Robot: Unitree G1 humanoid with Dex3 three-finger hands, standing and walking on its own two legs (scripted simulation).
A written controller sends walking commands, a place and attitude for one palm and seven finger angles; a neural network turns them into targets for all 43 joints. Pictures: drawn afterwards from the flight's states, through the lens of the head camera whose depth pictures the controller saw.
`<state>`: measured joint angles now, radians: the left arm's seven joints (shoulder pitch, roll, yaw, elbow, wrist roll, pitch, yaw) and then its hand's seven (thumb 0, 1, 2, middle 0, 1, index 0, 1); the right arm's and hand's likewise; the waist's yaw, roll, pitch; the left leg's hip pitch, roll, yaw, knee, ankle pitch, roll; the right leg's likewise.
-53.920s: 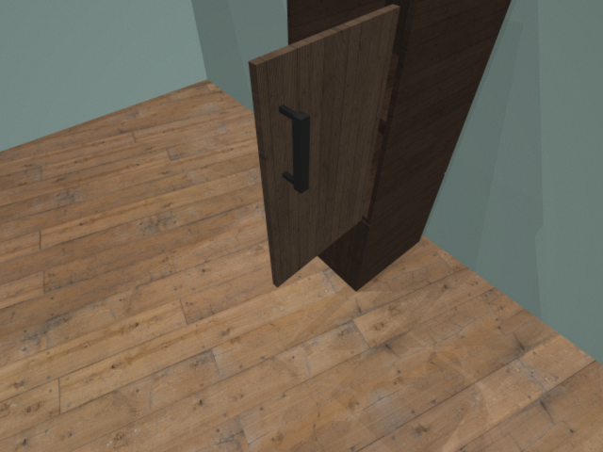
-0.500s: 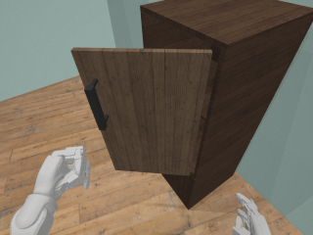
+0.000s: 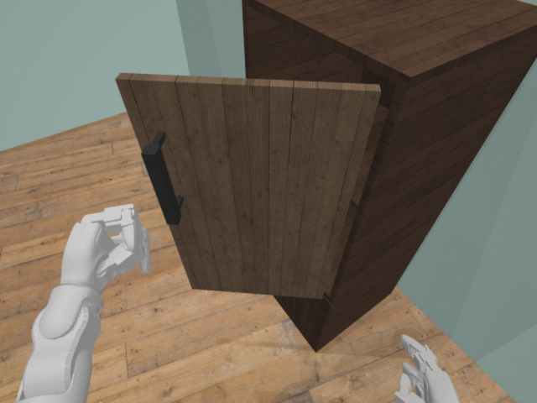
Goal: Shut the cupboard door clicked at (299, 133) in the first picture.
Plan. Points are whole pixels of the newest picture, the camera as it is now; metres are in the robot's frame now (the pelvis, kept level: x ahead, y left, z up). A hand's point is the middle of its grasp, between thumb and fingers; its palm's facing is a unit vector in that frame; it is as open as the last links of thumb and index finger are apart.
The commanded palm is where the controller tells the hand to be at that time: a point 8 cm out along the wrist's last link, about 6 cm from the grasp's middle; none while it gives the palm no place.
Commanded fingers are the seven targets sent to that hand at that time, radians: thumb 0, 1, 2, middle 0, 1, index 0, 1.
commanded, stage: bring the fist close to the handle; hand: left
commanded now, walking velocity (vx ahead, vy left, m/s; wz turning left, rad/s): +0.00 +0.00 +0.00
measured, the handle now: (167, 180) +0.42 +0.20 +0.11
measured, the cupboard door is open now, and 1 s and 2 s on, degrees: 51 51 30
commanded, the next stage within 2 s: push the door shut along its arc in 0.84 s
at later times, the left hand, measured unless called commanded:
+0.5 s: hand (172, 218) +0.34 +0.17 +0.12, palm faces -0.01 -1.00 -0.04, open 3.1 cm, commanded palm +0.31 +0.21 +0.11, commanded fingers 0.00 0.90 0.90 -1.30 -1.50 -1.30 -1.50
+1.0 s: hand (173, 219) +0.33 +0.16 +0.12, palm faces +0.01 -1.00 -0.03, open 3.1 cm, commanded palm +0.32 +0.22 +0.11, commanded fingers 0.00 0.90 0.90 -1.30 -1.50 -1.30 -1.50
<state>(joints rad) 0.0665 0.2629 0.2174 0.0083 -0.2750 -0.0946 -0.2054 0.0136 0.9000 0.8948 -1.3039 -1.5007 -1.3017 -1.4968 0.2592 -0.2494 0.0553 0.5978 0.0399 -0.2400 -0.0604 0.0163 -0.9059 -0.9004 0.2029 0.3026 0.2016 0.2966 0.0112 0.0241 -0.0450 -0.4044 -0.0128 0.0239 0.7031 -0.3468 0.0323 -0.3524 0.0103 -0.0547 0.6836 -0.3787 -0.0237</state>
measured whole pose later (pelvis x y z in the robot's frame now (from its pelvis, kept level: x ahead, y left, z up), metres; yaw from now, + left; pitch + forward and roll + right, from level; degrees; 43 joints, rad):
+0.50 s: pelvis +0.00 +0.00 +0.00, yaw +0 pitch +3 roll -1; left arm -0.20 0.25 0.16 0.26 -0.22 -0.04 -0.16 0.01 0.90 0.90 -1.30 -1.50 -1.30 -1.50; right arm 0.25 -0.25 0.05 0.62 0.05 -0.15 -0.05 0.02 -0.91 -0.90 0.20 0.30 0.20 0.30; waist -0.01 0.04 -0.04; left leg -0.39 -0.01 0.02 0.67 -0.33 0.03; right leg -0.34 0.01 -0.05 0.65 -0.36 -0.02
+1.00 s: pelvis -0.01 -0.02 +0.00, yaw +0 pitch +2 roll +0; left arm -0.22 0.28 0.22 0.38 -0.25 -0.11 -0.22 0.01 0.90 0.90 -1.30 -1.50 -1.30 -1.50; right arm 0.25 -0.27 0.04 0.63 0.05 -0.13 -0.06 0.02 -0.91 -0.90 0.20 0.30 0.20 0.30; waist -0.01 0.05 -0.05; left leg -0.39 0.01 0.02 0.65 -0.31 0.00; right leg -0.35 0.03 -0.06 0.66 -0.35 -0.05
